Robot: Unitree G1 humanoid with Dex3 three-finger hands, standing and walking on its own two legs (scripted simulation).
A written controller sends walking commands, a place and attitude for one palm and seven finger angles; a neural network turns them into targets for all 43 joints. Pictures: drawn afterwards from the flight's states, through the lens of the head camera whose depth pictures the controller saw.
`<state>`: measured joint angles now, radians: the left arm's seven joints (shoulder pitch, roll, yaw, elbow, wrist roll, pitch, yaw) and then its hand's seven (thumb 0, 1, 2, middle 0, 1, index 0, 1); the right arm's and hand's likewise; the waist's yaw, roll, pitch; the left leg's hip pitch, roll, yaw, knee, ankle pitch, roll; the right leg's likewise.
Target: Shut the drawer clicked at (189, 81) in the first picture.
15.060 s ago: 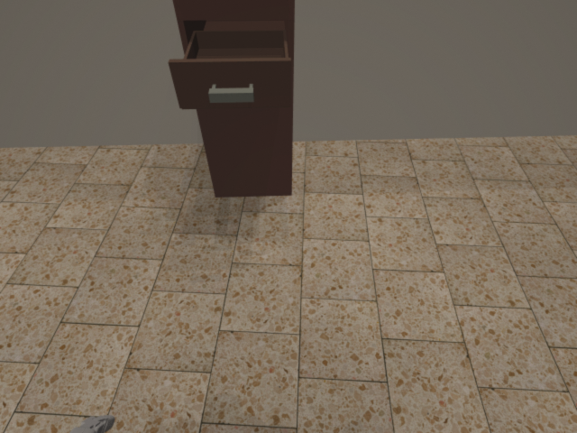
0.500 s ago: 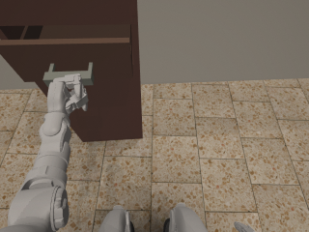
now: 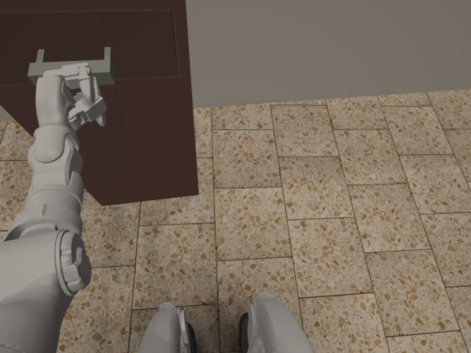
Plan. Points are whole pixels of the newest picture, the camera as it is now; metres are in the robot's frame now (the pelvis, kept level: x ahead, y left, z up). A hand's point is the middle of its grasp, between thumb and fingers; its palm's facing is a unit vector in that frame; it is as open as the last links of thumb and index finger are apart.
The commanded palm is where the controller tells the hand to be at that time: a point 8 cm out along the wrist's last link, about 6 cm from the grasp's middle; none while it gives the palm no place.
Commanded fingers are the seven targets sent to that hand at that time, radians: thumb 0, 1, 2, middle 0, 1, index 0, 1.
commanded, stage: push the drawer shut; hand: left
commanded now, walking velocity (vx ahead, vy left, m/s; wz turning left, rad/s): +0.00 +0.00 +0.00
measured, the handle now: (74, 63) +0.60 +0.22 +0.06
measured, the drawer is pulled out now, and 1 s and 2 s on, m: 0.00 0.00 0.00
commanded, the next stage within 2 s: pull the fist back off the drawer in 0.42 s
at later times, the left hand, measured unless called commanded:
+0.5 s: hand (91, 98) +0.52 +0.19 +0.06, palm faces +0.06 -1.00 -0.04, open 3.0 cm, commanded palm +0.55 +0.21 +0.07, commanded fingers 0.00 0.90 0.90 -1.40 -1.60 -1.40 -1.60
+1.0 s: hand (96, 99) +0.52 +0.18 +0.06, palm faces +0.06 -1.00 -0.03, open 3.0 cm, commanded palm +0.49 +0.21 +0.07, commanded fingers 0.00 0.90 0.90 -1.40 -1.60 -1.40 -1.60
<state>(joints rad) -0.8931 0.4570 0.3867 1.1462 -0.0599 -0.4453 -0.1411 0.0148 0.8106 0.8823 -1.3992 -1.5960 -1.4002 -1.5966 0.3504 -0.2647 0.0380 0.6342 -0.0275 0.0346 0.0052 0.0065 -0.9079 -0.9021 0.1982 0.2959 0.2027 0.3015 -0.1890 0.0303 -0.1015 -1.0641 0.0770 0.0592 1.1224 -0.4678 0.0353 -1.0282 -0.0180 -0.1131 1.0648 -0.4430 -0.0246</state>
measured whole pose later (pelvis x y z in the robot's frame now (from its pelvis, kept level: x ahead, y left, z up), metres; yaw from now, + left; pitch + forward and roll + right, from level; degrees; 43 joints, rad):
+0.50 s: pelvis -0.02 +0.01 -0.01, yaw +1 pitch +25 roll -5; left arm -1.06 0.53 0.33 1.26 -0.03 -0.43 -0.11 -0.01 0.61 0.93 -1.40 -1.60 -1.40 -1.60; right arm 0.36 -0.27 0.06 0.66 -0.05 0.00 0.00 0.00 -0.91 -0.90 0.20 0.30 0.20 0.30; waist -0.22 0.03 -0.10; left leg -1.18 0.06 0.02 1.18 -0.45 0.05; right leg -1.11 -0.03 -0.15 1.09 -0.42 -0.02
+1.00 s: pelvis -0.02 +0.01 -0.01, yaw +0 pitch +25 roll -4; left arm -1.02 0.50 0.35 1.20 -0.03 -0.41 -0.09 0.00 0.72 0.91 -1.40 -1.60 -1.40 -1.60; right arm 0.40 -0.27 0.06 0.64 -0.05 0.01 0.02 0.01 -0.91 -0.90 0.20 0.30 0.20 0.30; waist -0.22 0.03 -0.09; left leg -1.16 0.07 0.04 1.16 -0.44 0.05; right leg -1.10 -0.02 -0.12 1.08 -0.41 -0.01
